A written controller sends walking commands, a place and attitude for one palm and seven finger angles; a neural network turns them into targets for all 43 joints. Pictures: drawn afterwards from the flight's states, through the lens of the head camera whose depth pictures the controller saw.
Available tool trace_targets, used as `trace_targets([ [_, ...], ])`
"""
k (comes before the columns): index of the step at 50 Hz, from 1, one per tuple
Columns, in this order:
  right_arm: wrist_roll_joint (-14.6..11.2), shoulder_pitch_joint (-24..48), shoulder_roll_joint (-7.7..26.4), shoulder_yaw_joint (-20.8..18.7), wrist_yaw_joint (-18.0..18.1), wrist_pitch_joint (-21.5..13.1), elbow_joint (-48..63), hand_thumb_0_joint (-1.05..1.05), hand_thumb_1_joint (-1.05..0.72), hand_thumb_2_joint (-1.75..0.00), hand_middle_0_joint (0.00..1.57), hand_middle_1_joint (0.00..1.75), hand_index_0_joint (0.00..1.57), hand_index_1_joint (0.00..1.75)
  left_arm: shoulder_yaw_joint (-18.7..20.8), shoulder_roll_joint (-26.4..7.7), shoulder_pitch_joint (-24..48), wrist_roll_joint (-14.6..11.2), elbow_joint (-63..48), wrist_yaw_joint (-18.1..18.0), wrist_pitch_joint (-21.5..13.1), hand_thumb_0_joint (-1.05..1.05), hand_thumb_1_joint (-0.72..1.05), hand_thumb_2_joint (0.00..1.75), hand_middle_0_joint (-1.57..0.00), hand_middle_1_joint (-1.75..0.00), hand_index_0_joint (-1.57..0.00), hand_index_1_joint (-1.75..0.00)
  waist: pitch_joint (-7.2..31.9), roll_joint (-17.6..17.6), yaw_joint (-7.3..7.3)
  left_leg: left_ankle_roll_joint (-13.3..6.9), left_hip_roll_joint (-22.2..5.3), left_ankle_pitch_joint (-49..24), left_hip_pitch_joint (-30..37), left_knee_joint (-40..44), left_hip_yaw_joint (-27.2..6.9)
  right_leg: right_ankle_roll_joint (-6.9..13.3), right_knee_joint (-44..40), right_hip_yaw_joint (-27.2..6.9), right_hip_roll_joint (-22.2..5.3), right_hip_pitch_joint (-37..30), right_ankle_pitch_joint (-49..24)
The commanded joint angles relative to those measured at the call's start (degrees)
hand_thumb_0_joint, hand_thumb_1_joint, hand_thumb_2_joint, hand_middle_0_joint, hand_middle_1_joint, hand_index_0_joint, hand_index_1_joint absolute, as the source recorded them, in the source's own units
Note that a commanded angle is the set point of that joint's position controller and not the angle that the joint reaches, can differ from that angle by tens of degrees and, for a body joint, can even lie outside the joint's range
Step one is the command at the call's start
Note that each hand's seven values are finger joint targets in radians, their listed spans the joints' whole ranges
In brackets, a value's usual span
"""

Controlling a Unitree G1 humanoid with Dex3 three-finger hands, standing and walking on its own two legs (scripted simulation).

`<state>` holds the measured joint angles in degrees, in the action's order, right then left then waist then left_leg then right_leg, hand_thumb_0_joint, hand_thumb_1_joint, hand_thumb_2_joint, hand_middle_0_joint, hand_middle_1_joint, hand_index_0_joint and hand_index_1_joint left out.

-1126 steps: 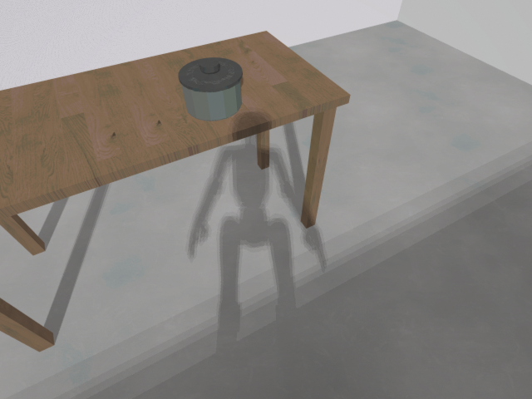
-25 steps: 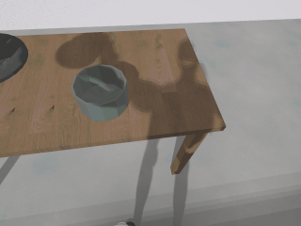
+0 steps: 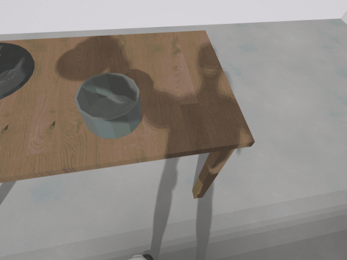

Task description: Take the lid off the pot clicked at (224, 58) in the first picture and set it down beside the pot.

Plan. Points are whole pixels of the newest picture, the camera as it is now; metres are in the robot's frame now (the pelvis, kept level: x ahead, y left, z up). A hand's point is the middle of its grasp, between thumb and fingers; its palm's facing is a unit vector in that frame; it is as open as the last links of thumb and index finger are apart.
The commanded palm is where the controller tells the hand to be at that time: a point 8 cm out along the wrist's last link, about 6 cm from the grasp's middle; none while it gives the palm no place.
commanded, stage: lower the lid onto the table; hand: left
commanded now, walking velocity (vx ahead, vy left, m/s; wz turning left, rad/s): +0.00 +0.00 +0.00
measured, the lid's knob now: out of the picture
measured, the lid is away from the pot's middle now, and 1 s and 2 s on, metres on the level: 0.22 0.22 0.23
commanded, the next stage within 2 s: none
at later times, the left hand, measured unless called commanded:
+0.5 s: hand out of the picture +0.46 +0.36 +0.16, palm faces -0.41 -0.20 -0.89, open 8.3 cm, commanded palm +0.50 +0.37 +0.23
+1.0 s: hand out of the picture +0.46 +0.36 +0.13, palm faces -0.44 -0.16 -0.89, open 8.3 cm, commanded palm +0.51 +0.37 +0.19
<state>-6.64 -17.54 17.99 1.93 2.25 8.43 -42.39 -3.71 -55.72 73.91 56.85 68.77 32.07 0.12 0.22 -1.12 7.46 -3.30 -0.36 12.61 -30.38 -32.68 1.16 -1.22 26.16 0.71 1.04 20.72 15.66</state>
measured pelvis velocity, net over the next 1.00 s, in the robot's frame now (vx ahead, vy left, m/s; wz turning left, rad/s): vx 0.00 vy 0.00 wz -0.01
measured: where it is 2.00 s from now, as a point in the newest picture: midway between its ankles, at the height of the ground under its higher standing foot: outside the picture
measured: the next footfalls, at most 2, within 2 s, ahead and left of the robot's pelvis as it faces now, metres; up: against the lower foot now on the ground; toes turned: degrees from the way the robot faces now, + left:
none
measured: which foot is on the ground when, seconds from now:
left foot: down 0.00-1.00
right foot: down 0.00-1.00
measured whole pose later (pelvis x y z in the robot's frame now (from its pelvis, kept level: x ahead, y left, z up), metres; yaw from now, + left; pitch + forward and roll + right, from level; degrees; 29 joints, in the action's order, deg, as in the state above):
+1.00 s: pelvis +0.00 +0.00 -0.01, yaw -1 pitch +13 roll -4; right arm -6.5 -18.6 18.0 1.7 3.7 9.6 -41.5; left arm -1.7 -56.2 68.1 58.2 69.1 28.7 -5.1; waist 1.1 -1.5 8.1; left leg -3.1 -1.5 15.7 -38.0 -40.3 1.0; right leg -1.0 33.9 0.7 2.1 28.5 18.8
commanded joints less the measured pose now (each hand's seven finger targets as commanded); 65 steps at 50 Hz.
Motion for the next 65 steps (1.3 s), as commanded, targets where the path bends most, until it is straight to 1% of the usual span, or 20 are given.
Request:
trace_targets([
  [1, 0.3, -5.5, 11.4, -3.4, 0.6, -0.5, 3.2, 0.0, -0.9, -0.9, 0.2, 0.3, 0.2, 0.3, 3.4, -18.8, 25.6, 0.6, -9.2, -3.2, -0.1, 0.0, 0.58, 0.94, -0.84, -1.12, -0.8, -1.09, 23.1, -7.0, -0.27, -1.0, 1.5, -16.5, 23.3, 0.5, -1.8, 2.4, -2.0, 1.9, 3.8, 3.0, -13.4],
  [5, 0.6, -6.1, 11.4, -3.8, 0.3, -0.2, 3.4, 0.0, -0.9, -0.9, 0.2, 0.3, 0.2, 0.3, 2.7, -17.8, 28.3, 1.2, -14.0, -3.6, -0.4, 0.0, 0.58, 0.94, -0.84, -1.12, -0.8, -1.09, 26.2, -12.6, -0.39, -0.5, 0.8, -23.5, 29.1, -0.7, -3.1, 2.8, -1.4, 2.1, 4.3, 6.1, -13.4],
  [8, 0.5, -6.6, 11.4, -4.0, 0.5, -0.3, 3.6, 0.0, -0.9, -0.9, 0.2, 0.3, 0.2, 0.3, 4.7, -18.9, 25.1, 0.5, -11.5, -3.3, -0.5, 0.0, 0.58, 0.94, -0.84, -1.12, -0.8, -1.09, 25.7, -9.0, -0.12, -1.0, 1.1, -21.4, 26.8, -1.4, -2.7, 2.4, -1.4, 2.0, 4.3, 5.5, -13.5],
  [10, 0.7, -6.8, 11.6, -4.3, 0.5, -0.1, 3.7, 0.0, -0.9, -0.9, 0.2, 0.3, 0.2, 0.3, 5.9, -20.2, 26.6, 0.1, -15.7, -3.3, -1.3, 0.0, 0.58, 0.94, -0.84, -1.12, -0.8, -1.09, 29.9, -12.5, -0.74, -0.8, 0.7, -26.9, 30.5, -2.1, -3.0, 2.5, -0.5, 2.0, 4.2, 5.8, -15.0],
  [14, 0.4, -6.9, 11.3, -4.3, 0.5, -0.2, 3.4, 0.0, -0.9, -0.9, 0.2, 0.3, 0.2, 0.3, 2.8, -15.6, 25.6, -0.9, -15.3, -3.0, -1.5, 0.0, 0.58, 0.94, -0.84, -1.12, -0.8, -1.09, 26.8, -11.3, -0.09, -0.5, 0.2, -26.7, 30.5, -2.0, -3.4, 2.5, -0.7, 2.6, 4.4, 8.7, -13.5],
  [16, 0.6, -7.5, 11.4, -4.3, 0.6, 0.0, 3.2, 0.0, -0.9, -0.9, 0.2, 0.3, 0.2, 0.3, 5.2, -18.6, 23.2, 0.0, -12.6, -3.5, -1.4, 0.0, 0.58, 0.94, -0.84, -1.12, -0.8, -1.09, 27.2, -9.9, -0.13, -0.9, 0.7, -25.9, 29.1, -3.2, -3.1, 2.4, -0.1, 2.2, 4.5, 8.5, -14.1],
  [19, 0.3, -7.1, 11.3, -4.0, 0.9, -0.1, 3.2, 0.0, -0.9, -0.9, 0.2, 0.3, 0.2, 0.3, 4.0, -17.4, 22.7, -0.9, -12.3, -3.3, -2.0, 0.0, 0.58, 0.94, -0.84, -1.12, -0.8, -1.09, 25.8, -7.7, 0.06, -1.0, 0.9, -23.7, 26.4, -2.8, -2.3, 2.3, 0.3, 2.2, 4.3, 7.2, -15.3],
  [25, 0.7, -7.1, 11.5, -4.2, 1.1, 0.1, 3.3, 0.0, -0.9, -0.9, 0.2, 0.3, 0.2, 0.3, 5.7, -19.8, 26.1, 0.0, -16.4, -4.5, -2.9, 0.0, 0.58, 0.94, -0.84, -1.12, -0.8, -1.09, 30.1, -13.2, -0.16, -0.6, 0.3, -26.3, 30.2, -4.3, -3.3, 2.4, 1.1, 1.9, 4.4, 9.7, -13.7],
  [29, 0.3, -6.8, 11.0, -3.8, 1.4, -0.2, 3.6, 0.0, -0.9, -0.9, 0.2, 0.3, 0.2, 0.3, 5.0, -17.7, 21.7, -0.8, -12.6, -4.2, -3.7, 0.0, 0.58, 0.94, -0.84, -1.12, -0.8, -1.09, 26.8, -8.9, -0.03, -0.9, 0.7, -23.9, 26.4, -4.4, -2.7, 2.4, 1.9, 2.3, 4.4, 9.3, -14.3],
  [30, 0.4, -6.9, 11.6, -3.9, 1.5, 0.3, 3.5, 0.0, -0.9, -0.9, 0.2, 0.3, 0.2, 0.3, 6.4, -19.9, 20.8, -0.3, -10.8, -4.4, -3.5, 0.0, 0.58, 0.94, -0.84, -1.12, -0.8, -1.09, 26.2, -8.4, 0.1, -0.8, 0.9, -21.4, 24.7, -4.7, -2.6, 2.2, 2.0, 2.0, 4.3, 9.5, -13.3],
  [33, 0.2, -6.8, 11.4, -3.7, 1.6, 0.4, 3.4, 0.0, -0.9, -0.9, 0.2, 0.3, 0.2, 0.3, 2.3, -15.9, 22.3, 0.0, -10.3, -4.7, -2.9, 0.0, 0.58, 0.94, -0.84, -1.12, -0.8, -1.09, 23.7, -9.0, 1.1, -0.6, 0.9, -15.1, 22.3, -3.6, -2.6, 2.4, 1.7, 2.0, 4.1, 11.1, -10.3],
  [37, 0.8, -7.6, 11.4, -4.2, 1.8, 0.2, 3.5, 0.0, -0.9, -0.9, 0.2, 0.3, 0.2, 0.3, 6.2, -19.9, 25.5, 0.3, -17.0, -5.6, -4.5, 0.0, 0.58, 0.94, -0.84, -1.12, -0.8, -1.09, 31.5, -13.7, -0.15, -0.3, 0.3, -23.6, 29.1, -5.3, -3.7, 2.7, 2.6, 2.0, 4.4, 11.5, -11.9],
  [39, 0.7, -7.6, 11.1, -4.1, 1.9, -0.2, 3.6, 0.0, -0.9, -0.9, 0.2, 0.3, 0.2, 0.3, 5.7, -18.0, 23.4, -0.9, -15.6, -5.1, -5.3, 0.0, 0.58, 0.94, -0.84, -1.12, -0.8, -1.09, 30.4, -10.8, -0.01, -0.5, 0.3, -24.9, 28.6, -5.5, -3.9, 2.6, 2.9, 2.3, 4.5, 11.8, -12.5],
  [43, 0.2, -7.4, 11.5, -3.6, 2.2, 0.2, 3.0, 0.0, -0.9, -0.9, 0.2, 0.3, 0.2, 0.3, 3.8, -16.7, 19.8, -0.9, -8.3, -5.1, -4.4, 0.0, 0.58, 0.94, -0.84, -1.12, -0.8, -1.09, 22.1, -5.9, 1.46, -0.9, 1.0, -12.0, 19.3, -4.5, -2.7, 2.3, 2.5, 2.0, 4.3, 12.3, -9.0],
  [46, 0.6, -8.1, 11.5, -3.7, 2.2, 0.5, 3.1, 0.0, -0.9, -0.9, 0.2, 0.3, 0.2, 0.3, 5.8, -20.3, 22.6, 1.3, -12.9, -6.5, -5.4, 0.0, 0.58, 0.94, -0.84, -1.12, -0.8, -1.09, 27.4, -12.0, 0.03, -0.3, 0.8, -16.7, 23.0, -5.4, -3.0, 2.9, 3.6, 1.8, 4.4, 12.2, -10.2],
  [51, 0.5, -8.6, 11.5, -3.8, 2.5, 0.2, 3.2, 0.0, -0.9, -0.9, 0.2, 0.3, 0.2, 0.3, 5.8, -19.1, 20.5, 0.1, -9.8, -6.2, -5.8, 0.0, 0.58, 0.94, -0.84, -1.12, -0.8, -1.09, 26.5, -8.5, 1.17, -0.7, 0.7, -15.3, 21.8, -6.3, -3.2, 2.5, 3.9, 1.9, 4.5, 13.6, -9.5],
  [55, 0.8, -9.2, 11.7, -3.7, 2.6, 0.3, 2.9, 0.0, -0.9, -0.9, 0.2, 0.3, 0.2, 0.3, 7.6, -21.9, 21.4, 0.5, -11.9, -6.7, -6.4, 0.0, 0.58, 0.94, -0.84, -1.12, -0.8, -1.09, 29.0, -10.6, 0.56, -0.7, 0.7, -17.4, 22.6, -7.0, -3.3, 2.6, 4.8, 1.8, 4.6, 13.4, -10.3],
  [58, 0.4, -8.9, 11.4, -3.3, 2.8, 0.2, 3.1, 0.0, -0.9, -0.9, 0.2, 0.3, 0.2, 0.3, 5.7, -20.0, 19.3, 0.9, -8.2, -6.8, -6.1, 0.0, 0.58, 0.94, -0.84, -1.12, -0.8, -1.09, 24.6, -9.0, 1.53, -0.8, 0.8, -12.7, 18.3, -7.0, -2.8, 2.4, 4.8, 1.7, 4.6, 14.5, -8.8],
  [61, 0.8, -9.6, 11.6, -3.5, 2.8, 0.3, 3.0, 0.0, -0.9, -0.9, 0.2, 0.3, 0.2, 0.3, 6.6, -21.4, 21.4, 1.3, -11.9, -7.3, -6.7, 0.0, 0.58, 0.94, -0.84, -1.12, -0.8, -1.09, 28.2, -13.6, 0.9, -0.2, 0.3, -16.4, 22.3, -7.6, -3.8, 2.8, 5.5, 1.9, 4.7, 16.3, -8.5],
  [65, 1.1, -10.5, 11.8, -4.0, 2.9, 0.3, 2.5, 0.0, -0.9, -0.9, 0.2, 0.3, 0.2, 0.3, 8.1, -21.9, 21.4, 0.3, -13.0, -7.1, -7.7, 0.0, 0.58, 0.94, -0.84, -1.12, -0.8, -1.09, 31.0, -13.4, 1.02, -0.1, -0.2, -21.3, 25.1, -8.9, -4.5, 2.5, 6.2, 2.0, 4.8, 17.8, -9.3],
])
